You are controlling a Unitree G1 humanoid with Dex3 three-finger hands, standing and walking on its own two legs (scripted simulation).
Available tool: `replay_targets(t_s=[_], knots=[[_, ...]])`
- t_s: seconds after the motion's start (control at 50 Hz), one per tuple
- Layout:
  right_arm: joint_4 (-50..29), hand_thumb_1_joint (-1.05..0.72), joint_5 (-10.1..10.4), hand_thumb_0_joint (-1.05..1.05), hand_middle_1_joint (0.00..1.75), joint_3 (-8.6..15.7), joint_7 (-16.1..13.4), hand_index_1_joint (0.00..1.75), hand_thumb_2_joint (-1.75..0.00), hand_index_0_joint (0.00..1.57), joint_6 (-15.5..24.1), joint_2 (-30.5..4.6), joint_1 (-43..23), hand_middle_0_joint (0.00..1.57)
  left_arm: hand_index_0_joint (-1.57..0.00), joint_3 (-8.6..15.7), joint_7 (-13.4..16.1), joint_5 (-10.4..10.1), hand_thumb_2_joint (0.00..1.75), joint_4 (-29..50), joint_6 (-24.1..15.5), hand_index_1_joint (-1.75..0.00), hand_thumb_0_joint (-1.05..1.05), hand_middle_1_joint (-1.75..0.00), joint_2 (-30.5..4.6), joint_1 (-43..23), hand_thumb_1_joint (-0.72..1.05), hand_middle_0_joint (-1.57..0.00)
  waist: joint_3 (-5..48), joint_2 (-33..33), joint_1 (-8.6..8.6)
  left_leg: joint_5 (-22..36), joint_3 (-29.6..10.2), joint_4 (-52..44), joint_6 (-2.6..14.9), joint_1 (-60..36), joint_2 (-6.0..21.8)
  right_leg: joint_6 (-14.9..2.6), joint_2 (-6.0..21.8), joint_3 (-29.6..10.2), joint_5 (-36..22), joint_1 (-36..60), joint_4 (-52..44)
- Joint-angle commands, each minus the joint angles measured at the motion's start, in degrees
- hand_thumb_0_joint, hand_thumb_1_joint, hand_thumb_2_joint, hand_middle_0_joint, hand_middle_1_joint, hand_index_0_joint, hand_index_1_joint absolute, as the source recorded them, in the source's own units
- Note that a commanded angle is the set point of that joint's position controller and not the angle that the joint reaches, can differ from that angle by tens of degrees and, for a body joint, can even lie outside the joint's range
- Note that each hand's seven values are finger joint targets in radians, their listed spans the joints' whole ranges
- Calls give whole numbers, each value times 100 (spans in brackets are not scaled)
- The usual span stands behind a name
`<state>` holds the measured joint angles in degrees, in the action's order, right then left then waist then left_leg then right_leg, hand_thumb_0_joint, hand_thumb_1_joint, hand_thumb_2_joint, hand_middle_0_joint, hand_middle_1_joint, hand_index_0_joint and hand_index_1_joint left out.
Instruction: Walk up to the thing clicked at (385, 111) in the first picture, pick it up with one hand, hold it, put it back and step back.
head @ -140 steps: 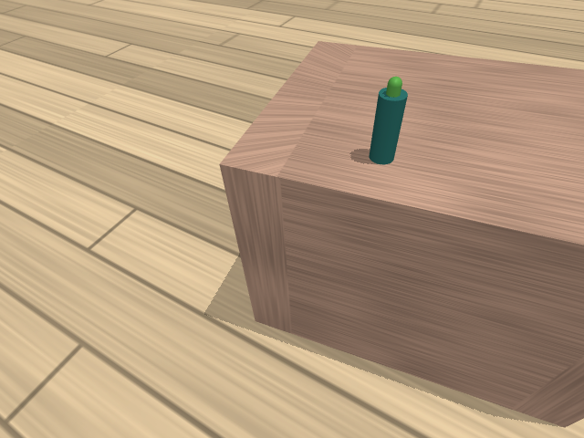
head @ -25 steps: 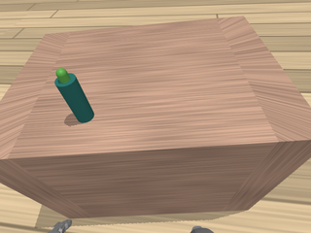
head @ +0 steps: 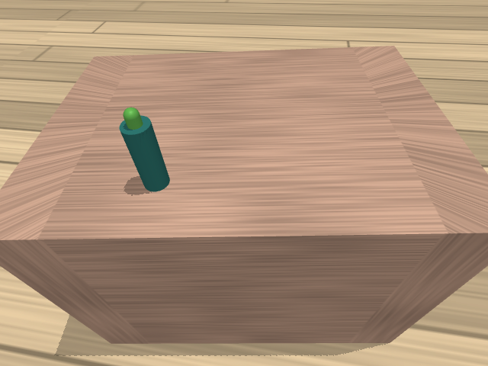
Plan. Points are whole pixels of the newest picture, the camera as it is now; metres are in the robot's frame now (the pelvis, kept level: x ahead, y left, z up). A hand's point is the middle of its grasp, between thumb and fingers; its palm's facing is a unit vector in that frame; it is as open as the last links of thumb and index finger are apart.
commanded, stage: walk up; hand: left
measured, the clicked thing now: (144, 149) +0.50 +0.22 +0.09
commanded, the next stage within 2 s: stand in 1.26 s
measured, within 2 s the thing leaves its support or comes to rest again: neither
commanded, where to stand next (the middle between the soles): +0.05 +0.00 m, yaw +0 degrees
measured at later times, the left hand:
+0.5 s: hand out of the picture +0.12 +0.25 -0.13, palm faces -0.02 -0.94 -0.35, open 7.4 cm
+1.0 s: hand out of the picture +0.12 +0.25 -0.13, palm faces -0.04 -0.93 -0.36, open 7.4 cm
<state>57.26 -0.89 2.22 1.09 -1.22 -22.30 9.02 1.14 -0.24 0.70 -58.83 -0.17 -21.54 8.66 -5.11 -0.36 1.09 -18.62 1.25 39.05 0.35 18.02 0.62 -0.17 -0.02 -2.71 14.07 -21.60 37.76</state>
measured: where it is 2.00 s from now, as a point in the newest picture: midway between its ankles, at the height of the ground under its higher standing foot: outside the picture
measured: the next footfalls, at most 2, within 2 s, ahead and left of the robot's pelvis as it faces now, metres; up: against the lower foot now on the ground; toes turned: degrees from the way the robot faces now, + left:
none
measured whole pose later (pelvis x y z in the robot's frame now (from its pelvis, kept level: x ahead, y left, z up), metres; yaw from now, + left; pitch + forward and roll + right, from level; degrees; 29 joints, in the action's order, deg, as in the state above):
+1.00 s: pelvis +0.03 +0.00 +0.03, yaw +0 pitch -2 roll +0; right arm 64.2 -0.1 1.9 1.2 -1.4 -20.5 5.1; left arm 0.7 -0.1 0.9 -64.4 -0.3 -19.8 3.6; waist -4.6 -0.6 -0.5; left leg -11.9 1.7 21.6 -0.2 8.0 0.5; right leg 1.0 0.3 -3.1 7.9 -12.4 22.0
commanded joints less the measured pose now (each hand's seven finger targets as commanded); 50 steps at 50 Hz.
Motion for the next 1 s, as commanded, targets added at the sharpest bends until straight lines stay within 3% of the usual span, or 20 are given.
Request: replay_targets(t_s=[0.0,0.08,0.2,0.32,0.44,0.6,0.98], knots=[[-262,-90,14,0,30,226,-56,30,-90,20,160,-1278,-330,20,-20,265,82,-38,90,281,-181,-30,0,-30,-1295,-436,90,-20,372,-246,-65,-900,-987,-1510,338,36,597,-365,472,-798,865,232,-1083],[-139,-90,35,0,30,187,-47,30,-90,20,171,-1223,-446,20,-20,204,71,-49,90,134,-184,-30,0,-30,-1196,-466,90,-20,315,-118,-26,-896,-1063,-1865,351,-66,733,-261,352,-609,643,419,-1220],[52,-90,96,0,30,134,-62,30,-90,20,221,-1081,-555,20,-20,168,91,-78,90,-77,-231,-30,0,-30,-1139,-471,90,-20,690,13,-26,694,-741,-1811,225,-693,672,-187,566,-600,-925,896,-1418],[195,-90,118,0,30,166,-69,30,-90,20,186,-1038,-603,20,-20,144,122,-72,90,-131,-225,-30,0,-30,-1125,-685,90,-20,906,192,-116,1282,-552,-1915,163,-1175,655,-139,703,-581,-1477,1090,-1625],[290,-90,102,0,30,155,-58,30,-90,20,162,-1007,-785,20,-20,140,118,-49,90,-220,-195,-30,0,-30,-1087,-763,90,-20,736,108,-72,1002,-544,-2154,147,-1115,663,-104,688,-562,-1118,1119,-1841],[323,-90,78,0,30,165,-50,30,-90,20,164,-1047,-800,20,-20,176,109,-12,90,-215,-172,-30,0,-30,-1093,-874,90,-20,730,61,-96,794,-533,-2277,150,-1000,683,-96,645,-494,-1049,1250,-1862],[326,-90,85,0,30,171,-55,30,-90,20,138,-1058,-605,20,-20,214,96,10,90,-178,-152,-30,0,-30,-1107,-849,90,-20,777,188,-138,833,-530,-2138,157,-1121,627,-137,659,-535,-987,1175,-1898]])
